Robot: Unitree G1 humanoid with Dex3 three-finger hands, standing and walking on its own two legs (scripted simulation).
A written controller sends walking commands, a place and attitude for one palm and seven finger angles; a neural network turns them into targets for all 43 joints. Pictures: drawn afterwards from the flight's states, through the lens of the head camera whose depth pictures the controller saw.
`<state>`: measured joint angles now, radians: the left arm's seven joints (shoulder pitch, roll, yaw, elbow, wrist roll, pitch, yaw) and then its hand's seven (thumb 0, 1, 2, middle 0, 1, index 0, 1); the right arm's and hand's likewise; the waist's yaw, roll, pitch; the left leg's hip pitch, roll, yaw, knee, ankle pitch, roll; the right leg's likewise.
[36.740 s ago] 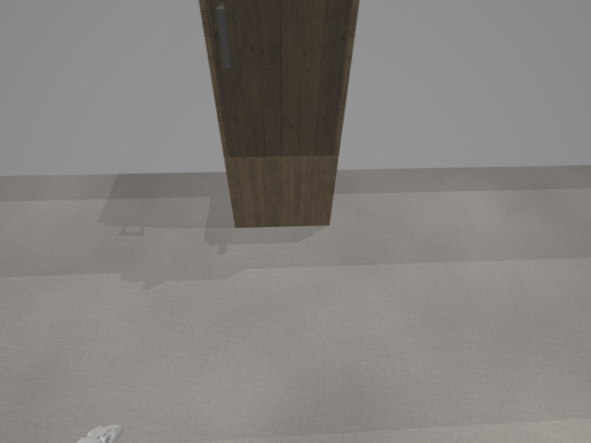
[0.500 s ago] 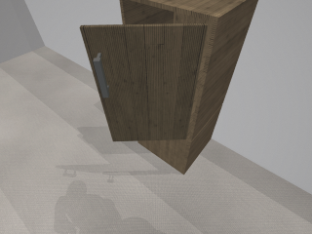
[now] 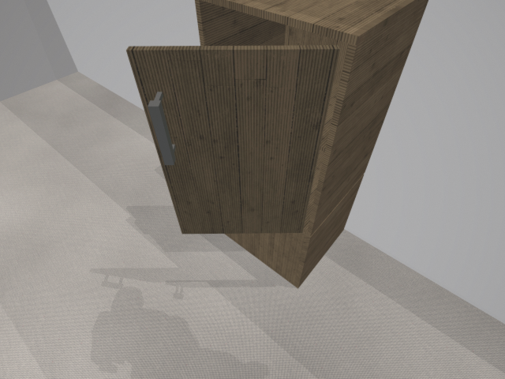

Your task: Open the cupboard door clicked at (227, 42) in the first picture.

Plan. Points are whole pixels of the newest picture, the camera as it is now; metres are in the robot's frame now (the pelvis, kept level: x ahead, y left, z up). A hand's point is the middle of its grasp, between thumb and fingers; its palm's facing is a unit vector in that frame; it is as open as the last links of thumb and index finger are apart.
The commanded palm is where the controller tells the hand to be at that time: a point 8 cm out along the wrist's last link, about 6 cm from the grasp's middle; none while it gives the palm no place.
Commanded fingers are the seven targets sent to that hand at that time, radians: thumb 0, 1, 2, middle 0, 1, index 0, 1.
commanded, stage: come to a stop and stand still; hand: left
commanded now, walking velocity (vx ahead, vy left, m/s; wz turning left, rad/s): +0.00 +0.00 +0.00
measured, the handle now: (164, 129) +0.58 +0.22 +0.08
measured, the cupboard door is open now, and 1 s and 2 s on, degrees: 41 41 41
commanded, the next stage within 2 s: look again from close up in 0.56 s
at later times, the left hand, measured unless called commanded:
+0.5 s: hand out of the picture +0.07 +0.22 -0.16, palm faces -0.01 -0.96 -0.29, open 7.4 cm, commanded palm none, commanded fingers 0.00 0.90 0.90 -0.20 -0.30 -0.20 -0.30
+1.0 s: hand out of the picture +0.08 +0.22 -0.16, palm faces -0.02 -0.95 -0.30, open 7.4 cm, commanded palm none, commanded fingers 0.00 0.90 0.90 -0.20 -0.30 -0.20 -0.30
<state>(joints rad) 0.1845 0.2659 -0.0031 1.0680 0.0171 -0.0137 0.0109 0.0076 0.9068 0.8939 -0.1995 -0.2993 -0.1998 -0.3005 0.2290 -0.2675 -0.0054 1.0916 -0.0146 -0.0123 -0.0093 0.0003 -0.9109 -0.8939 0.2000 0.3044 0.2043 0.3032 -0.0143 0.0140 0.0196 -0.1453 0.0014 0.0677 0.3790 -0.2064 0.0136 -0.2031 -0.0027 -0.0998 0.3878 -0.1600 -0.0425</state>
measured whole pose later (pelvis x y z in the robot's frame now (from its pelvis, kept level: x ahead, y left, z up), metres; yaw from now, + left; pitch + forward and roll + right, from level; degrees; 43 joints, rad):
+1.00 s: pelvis +0.03 +0.00 +0.00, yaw +0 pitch -2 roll +0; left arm 0.18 0.28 -0.01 1.10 0.02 -0.01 0.01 0.01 0.91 0.89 -0.20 -0.30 -0.20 -0.30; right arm 0.18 -0.28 0.01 1.13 -0.01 -0.01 -0.02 0.00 -0.91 -0.89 0.20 0.30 0.21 0.30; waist 0.00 0.01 0.02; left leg -0.07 0.01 0.06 0.30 -0.21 0.01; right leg -0.13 0.01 -0.10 0.32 -0.17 -0.04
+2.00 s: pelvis +0.00 +0.01 -0.07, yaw +2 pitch +11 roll -2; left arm 0.29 0.30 0.27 0.07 -0.34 -0.34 -0.42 0.01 0.28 0.63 -0.24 -0.70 -0.24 -0.70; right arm 0.20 -0.22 0.04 0.58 0.04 -0.24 -0.07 0.01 -0.91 -0.89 0.20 0.30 0.21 0.30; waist 0.01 0.03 -0.08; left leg -0.71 0.03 0.01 1.01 -0.50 0.02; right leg -0.72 -0.02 -0.15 0.95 -0.43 -0.04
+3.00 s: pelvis +0.02 +0.01 -0.02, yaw +1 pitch +3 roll -1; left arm -0.12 0.44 0.43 0.37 -0.33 -0.05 -0.44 -0.01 -0.50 0.30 -0.30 -1.20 -0.30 -1.20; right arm 0.27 -0.28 0.07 0.61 0.07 -0.22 -0.12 0.01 -0.91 -0.89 0.20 0.31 0.21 0.30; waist 0.01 0.04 -0.04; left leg -0.33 0.01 0.05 0.63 -0.36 0.03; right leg -0.36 -0.01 -0.11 0.59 -0.29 -0.02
